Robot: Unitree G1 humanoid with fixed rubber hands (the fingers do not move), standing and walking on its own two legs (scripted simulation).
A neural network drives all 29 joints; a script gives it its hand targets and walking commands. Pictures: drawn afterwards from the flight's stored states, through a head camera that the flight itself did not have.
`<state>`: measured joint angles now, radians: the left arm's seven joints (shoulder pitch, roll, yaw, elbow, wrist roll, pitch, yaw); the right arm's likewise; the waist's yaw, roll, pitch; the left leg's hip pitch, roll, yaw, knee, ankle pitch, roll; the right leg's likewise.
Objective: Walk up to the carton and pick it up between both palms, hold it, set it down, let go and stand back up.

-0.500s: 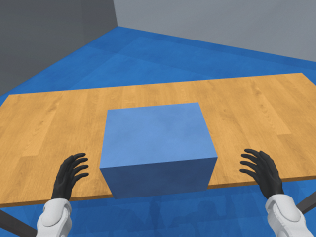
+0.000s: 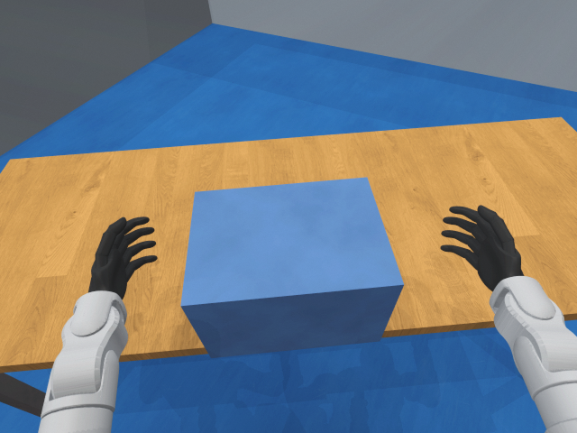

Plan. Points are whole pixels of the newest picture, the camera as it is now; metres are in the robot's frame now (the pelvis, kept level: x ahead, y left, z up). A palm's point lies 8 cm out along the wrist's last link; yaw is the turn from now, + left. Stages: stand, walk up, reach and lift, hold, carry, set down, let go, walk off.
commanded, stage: reach and lift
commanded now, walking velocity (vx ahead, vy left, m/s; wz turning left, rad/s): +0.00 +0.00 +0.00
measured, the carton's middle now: (288, 267) +0.37 +0.05 -0.04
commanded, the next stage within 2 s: none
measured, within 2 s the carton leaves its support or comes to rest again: neither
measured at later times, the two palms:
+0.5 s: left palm (111, 211) +0.34 +0.28 +0.14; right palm (489, 200) +0.38 -0.22 +0.12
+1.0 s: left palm (137, 265) +0.32 +0.27 +0.04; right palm (447, 238) +0.38 -0.19 +0.04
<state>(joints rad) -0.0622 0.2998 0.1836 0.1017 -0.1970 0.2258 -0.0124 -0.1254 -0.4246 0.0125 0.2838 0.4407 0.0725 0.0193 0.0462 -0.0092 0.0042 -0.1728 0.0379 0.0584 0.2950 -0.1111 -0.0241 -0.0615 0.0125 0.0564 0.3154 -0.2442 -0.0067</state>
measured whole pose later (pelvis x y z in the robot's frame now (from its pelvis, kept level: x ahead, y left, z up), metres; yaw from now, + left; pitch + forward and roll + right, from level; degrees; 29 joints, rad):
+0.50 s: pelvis +0.00 -0.01 +0.00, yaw +1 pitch +3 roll +0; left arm -0.43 0.39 0.24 0.24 -0.22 0.47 -0.04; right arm -0.49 -0.48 0.07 0.45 0.52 0.24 -0.03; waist 0.02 -0.01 -0.03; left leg -0.25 0.05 0.02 0.31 -0.10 -0.04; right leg -0.13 0.03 0.03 0.31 -0.24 -0.02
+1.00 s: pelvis -0.01 +0.00 -0.01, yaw +2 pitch +8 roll -1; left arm -0.41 0.28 0.12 0.67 -0.20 0.00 -0.02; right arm -0.50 -0.36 0.08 0.82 0.39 -0.10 0.00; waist 0.05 0.00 -0.08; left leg -0.43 0.04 0.00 0.44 -0.15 -0.02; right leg -0.27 0.02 0.01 0.41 -0.27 0.00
